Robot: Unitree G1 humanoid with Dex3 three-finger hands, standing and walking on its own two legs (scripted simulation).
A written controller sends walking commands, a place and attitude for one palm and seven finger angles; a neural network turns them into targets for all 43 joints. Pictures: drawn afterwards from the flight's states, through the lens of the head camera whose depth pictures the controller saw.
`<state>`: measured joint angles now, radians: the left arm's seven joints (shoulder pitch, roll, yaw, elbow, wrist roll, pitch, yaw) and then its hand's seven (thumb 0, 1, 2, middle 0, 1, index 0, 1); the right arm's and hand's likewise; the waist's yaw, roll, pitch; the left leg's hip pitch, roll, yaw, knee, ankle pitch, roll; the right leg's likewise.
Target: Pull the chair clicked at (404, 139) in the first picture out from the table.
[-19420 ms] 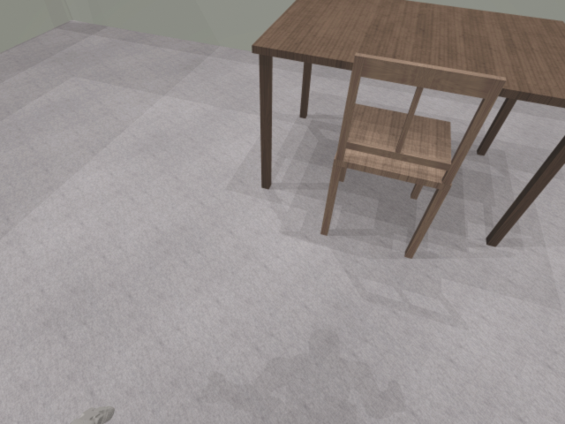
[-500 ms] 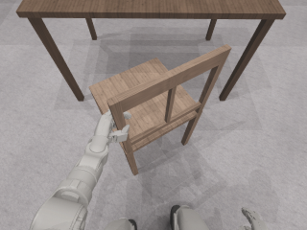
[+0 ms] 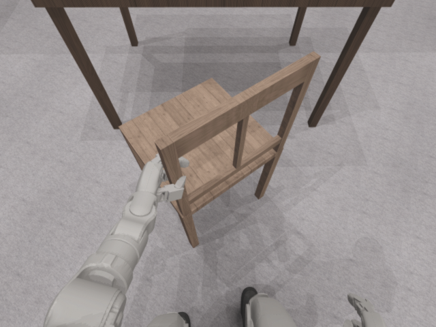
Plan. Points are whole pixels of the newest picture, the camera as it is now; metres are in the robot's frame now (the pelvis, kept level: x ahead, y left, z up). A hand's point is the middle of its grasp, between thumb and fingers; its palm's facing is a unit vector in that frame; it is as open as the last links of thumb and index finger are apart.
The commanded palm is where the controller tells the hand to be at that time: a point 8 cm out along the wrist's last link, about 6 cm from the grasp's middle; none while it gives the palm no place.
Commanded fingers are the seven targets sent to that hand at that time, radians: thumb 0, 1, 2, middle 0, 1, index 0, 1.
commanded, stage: step backward, pulling the chair out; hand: left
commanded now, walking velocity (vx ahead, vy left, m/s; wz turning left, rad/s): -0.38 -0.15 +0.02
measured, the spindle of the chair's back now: (239, 143) +0.52 -0.06 -0.12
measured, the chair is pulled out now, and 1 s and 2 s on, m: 0.38 0.55 0.55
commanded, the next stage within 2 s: stop walking, hand still on the chair in 0.26 s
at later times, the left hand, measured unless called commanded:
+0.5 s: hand (168, 245) +0.26 +0.09 -0.05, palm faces -0.10 -0.97 -0.21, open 6.0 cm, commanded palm +0.25 +0.14 -0.03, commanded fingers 0.00 0.90 0.90 -0.50 -1.45 -0.50 -1.45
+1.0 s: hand (160, 269) +0.21 +0.11 -0.05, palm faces -0.11 -0.97 -0.22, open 6.0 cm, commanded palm +0.21 +0.16 -0.03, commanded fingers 0.00 0.90 0.90 -0.50 -1.45 -0.50 -1.45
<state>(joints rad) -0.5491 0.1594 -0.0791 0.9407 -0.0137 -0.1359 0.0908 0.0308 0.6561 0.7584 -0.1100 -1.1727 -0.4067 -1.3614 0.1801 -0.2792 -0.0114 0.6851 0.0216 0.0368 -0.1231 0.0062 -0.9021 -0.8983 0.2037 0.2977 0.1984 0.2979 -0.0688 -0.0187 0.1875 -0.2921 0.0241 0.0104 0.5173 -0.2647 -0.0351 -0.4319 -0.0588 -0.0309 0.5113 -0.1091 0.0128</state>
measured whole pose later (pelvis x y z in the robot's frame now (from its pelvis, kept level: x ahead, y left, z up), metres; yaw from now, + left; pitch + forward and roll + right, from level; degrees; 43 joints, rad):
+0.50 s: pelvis -0.09 +0.00 +0.00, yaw +1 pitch +0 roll +1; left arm -0.48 0.14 -0.08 0.94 -0.03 -0.11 0.09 0.06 0.66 0.77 -0.10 -1.17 -0.41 -1.35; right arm 0.24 -0.27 0.02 0.69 0.03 0.01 -0.12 0.01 -0.90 -0.90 0.20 0.30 0.20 0.30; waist -0.05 0.00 0.16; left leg -0.24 0.03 0.02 0.54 -0.29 -0.03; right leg -0.41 -0.05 -0.05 0.54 -0.18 0.01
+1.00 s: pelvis -0.06 +0.00 +0.01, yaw +0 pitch -1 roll +0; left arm -0.13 0.12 -0.12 0.74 0.01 -0.14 0.07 0.07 0.57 0.85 -0.15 -1.22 -0.48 -1.38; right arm 0.25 -0.24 0.02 0.70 0.02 -0.01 -0.11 0.01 -0.90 -0.90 0.21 0.30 0.20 0.30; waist -0.02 0.04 0.05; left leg -0.12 0.03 0.02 0.44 -0.31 -0.02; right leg -0.30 -0.03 -0.04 0.44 -0.13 0.00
